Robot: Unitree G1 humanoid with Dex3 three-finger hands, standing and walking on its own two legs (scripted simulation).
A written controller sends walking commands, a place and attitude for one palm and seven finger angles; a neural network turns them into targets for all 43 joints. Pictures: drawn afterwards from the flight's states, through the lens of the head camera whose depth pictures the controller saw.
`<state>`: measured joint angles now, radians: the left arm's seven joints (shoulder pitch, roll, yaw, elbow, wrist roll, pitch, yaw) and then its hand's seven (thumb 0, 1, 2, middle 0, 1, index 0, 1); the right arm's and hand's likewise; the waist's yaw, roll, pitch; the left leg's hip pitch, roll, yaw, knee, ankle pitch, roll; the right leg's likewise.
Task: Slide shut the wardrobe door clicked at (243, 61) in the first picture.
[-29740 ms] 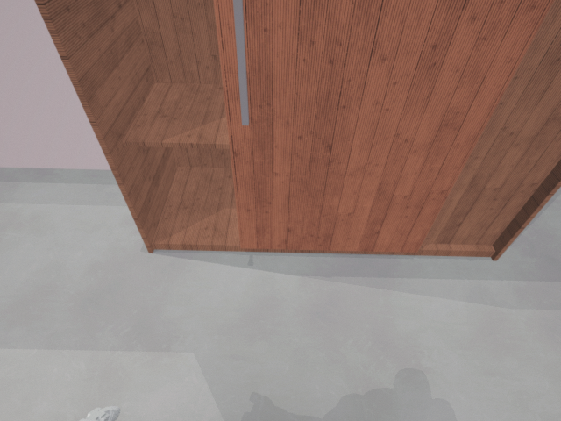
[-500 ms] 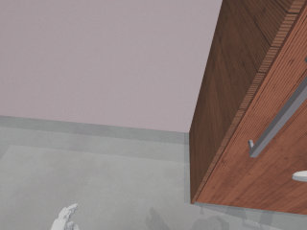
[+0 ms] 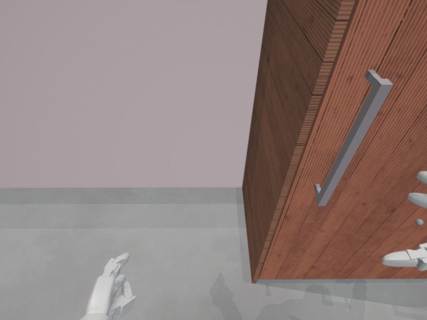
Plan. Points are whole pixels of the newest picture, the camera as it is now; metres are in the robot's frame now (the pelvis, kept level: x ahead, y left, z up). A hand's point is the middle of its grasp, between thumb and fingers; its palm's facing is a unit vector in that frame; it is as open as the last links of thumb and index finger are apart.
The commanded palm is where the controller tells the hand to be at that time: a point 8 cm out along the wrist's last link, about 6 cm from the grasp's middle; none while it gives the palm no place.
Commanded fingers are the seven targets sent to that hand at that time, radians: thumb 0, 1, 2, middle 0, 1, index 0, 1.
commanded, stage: draw the hand back to the body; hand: right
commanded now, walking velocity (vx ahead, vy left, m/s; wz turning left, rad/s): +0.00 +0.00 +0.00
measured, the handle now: (342, 149) +0.41 -0.27 +0.11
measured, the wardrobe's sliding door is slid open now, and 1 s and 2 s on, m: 0.00 0.00 0.00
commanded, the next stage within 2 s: step back with the hand held close in 1.54 s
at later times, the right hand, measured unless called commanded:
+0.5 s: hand (408, 236) +0.20 -0.28 +0.14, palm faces +0.17 +0.98 -0.08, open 14.5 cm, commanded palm +0.17 -0.32 +0.16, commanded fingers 0.00 0.26 -0.34 0.24 0.98 0.24 0.98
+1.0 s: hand (388, 205) +0.24 -0.26 +0.17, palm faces +0.44 +0.82 -0.37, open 10.4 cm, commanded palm +0.18 -0.29 +0.18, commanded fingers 0.00 -0.65 -0.78 0.21 0.45 0.21 0.45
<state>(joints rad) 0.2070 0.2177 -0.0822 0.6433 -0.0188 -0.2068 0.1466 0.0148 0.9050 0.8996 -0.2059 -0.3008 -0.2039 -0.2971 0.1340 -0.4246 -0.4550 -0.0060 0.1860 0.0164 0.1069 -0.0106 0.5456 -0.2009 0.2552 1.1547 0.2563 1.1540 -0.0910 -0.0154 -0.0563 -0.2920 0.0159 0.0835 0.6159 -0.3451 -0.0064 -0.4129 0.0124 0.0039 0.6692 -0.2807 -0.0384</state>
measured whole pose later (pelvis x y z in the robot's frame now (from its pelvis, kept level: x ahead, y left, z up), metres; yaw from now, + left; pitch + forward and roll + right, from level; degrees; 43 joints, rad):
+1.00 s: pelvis +0.03 +0.01 +0.02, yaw +3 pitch -3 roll +0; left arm 0.22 0.22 -0.04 0.68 0.01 -0.16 0.09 0.02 0.91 0.90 -0.20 -0.30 -0.20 -0.30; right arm 0.41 -0.35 -0.34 -0.33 0.08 -0.06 -0.12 0.00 -0.30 -0.61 0.23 0.66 0.23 0.66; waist -0.08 -0.04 -0.01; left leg -0.09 0.01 0.03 0.44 -0.31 0.00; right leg -0.17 0.01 -0.04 0.46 -0.24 -0.03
